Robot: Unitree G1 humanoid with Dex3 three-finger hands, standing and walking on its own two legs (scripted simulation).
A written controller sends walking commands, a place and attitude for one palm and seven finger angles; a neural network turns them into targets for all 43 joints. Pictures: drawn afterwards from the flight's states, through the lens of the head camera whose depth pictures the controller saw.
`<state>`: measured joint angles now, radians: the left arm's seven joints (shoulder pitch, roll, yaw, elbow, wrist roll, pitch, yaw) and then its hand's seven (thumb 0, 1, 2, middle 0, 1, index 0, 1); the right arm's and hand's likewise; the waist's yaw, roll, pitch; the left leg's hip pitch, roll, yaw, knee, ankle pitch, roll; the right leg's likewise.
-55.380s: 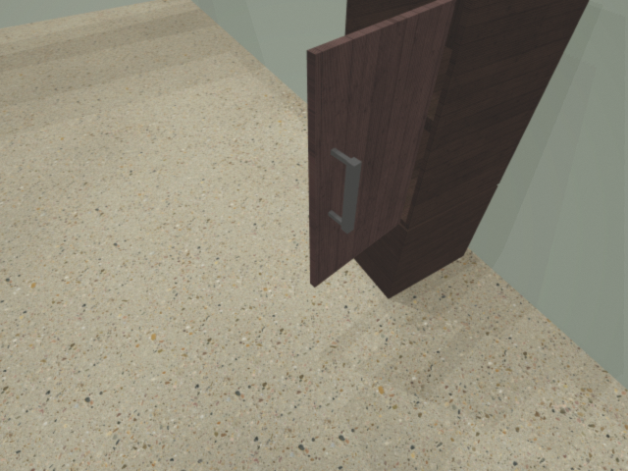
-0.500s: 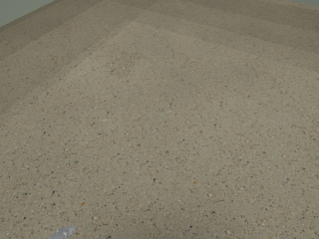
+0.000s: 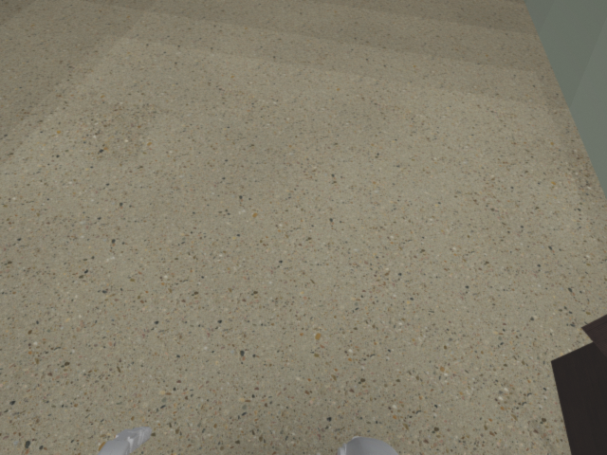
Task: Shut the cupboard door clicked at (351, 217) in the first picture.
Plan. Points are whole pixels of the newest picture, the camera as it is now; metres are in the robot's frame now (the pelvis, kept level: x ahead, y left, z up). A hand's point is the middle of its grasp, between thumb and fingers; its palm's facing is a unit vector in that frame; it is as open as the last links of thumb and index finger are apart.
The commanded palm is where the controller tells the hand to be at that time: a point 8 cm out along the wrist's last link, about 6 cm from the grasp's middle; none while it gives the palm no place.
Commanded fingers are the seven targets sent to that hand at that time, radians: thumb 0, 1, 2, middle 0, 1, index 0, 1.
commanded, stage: turn to face it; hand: left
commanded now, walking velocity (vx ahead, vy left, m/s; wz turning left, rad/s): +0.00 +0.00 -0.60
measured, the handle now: out of the picture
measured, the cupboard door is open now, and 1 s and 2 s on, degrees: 32 32 32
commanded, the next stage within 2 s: take the last steps up to it in 1.78 s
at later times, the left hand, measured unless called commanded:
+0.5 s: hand (192, 434) +0.16 +0.17 -0.18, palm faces -0.25 -0.94 -0.21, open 7.4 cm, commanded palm none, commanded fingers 0.00 0.90 0.90 -0.20 -0.30 -0.20 -0.30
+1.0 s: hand (263, 365) +0.26 +0.07 -0.15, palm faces -0.55 -0.78 -0.28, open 7.4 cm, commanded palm none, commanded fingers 0.00 0.90 0.90 -0.20 -0.30 -0.20 -0.30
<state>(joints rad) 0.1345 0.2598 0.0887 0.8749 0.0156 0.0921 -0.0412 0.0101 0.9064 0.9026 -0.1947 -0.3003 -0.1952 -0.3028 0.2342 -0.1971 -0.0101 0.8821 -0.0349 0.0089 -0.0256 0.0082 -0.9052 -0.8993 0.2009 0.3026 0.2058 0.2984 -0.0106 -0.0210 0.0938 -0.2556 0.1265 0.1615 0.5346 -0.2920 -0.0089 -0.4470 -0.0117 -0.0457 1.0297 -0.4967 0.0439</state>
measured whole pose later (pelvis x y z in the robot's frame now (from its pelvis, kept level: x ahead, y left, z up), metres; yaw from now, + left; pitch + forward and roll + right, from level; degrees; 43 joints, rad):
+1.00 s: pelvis +0.05 -0.04 -0.01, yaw -35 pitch +1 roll +0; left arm 0.15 0.23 0.06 0.86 0.02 0.04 -0.01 0.01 0.91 0.90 -0.20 -0.30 -0.20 -0.30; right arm 0.20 -0.29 -0.06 0.92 -0.01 0.07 -0.02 0.01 -0.91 -0.90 0.20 0.30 0.20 0.30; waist -0.02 0.05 0.10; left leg -0.46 0.10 0.05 1.10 -0.49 -0.08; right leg -0.28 0.01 -0.02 0.58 -0.31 -0.02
